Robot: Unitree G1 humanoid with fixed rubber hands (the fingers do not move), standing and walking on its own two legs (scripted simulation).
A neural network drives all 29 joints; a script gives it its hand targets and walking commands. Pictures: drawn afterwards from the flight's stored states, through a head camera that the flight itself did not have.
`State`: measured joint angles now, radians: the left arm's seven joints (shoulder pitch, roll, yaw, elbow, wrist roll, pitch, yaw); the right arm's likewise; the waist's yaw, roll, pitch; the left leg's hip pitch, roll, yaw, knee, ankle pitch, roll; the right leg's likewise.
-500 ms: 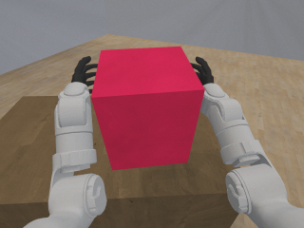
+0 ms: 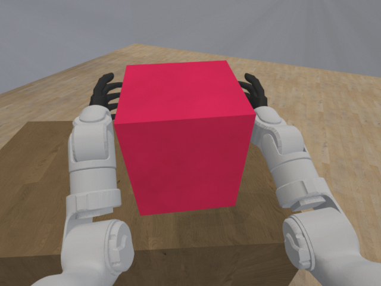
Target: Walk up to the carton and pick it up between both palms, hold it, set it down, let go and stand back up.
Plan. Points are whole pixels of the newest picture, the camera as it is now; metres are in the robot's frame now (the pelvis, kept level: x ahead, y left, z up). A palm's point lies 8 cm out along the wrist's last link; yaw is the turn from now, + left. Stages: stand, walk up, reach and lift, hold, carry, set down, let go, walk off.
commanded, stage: hold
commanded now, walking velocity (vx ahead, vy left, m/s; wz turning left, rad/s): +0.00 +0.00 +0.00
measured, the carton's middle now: (183, 138) +0.37 +0.01 +0.19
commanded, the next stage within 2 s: none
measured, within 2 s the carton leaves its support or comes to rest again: neither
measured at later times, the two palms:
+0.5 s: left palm (101, 109) +0.37 +0.16 +0.26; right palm (257, 110) +0.36 -0.14 +0.26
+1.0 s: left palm (101, 112) +0.36 +0.16 +0.26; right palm (258, 111) +0.36 -0.14 +0.26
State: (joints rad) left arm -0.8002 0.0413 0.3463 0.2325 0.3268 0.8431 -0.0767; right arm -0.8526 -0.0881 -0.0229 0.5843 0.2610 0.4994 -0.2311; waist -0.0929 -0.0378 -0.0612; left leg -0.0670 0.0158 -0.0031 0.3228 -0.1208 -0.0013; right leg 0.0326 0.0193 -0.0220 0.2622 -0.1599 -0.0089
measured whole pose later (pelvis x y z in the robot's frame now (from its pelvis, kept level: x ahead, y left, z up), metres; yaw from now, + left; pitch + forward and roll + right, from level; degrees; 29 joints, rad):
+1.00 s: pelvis +0.00 +0.00 +0.00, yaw +0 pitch -8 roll -1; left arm -0.79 0.04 0.34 0.21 0.33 0.85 -0.08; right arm -0.84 -0.09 -0.02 0.56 0.27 0.51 -0.24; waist -0.10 -0.04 -0.06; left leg -0.06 0.02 0.00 0.33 -0.12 0.00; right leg 0.04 0.02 -0.02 0.26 -0.16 -0.01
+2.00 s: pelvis -0.01 +0.00 +0.00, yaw +0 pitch -8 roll -1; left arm -0.83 0.04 0.35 0.26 0.34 0.84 -0.08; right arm -0.87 -0.08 -0.05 0.60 0.25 0.51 -0.22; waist -0.09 -0.03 -0.07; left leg -0.08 0.02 0.00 0.32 -0.11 0.00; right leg 0.01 0.02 -0.02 0.27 -0.15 -0.01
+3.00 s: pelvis +0.00 +0.00 +0.00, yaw +0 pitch -7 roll -1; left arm -0.84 0.05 0.36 0.29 0.33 0.83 -0.08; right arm -0.89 -0.08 -0.05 0.63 0.23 0.50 -0.22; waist -0.09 -0.04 -0.08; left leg -0.08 0.02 -0.01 0.32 -0.11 0.00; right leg 0.02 0.02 -0.02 0.27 -0.16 -0.01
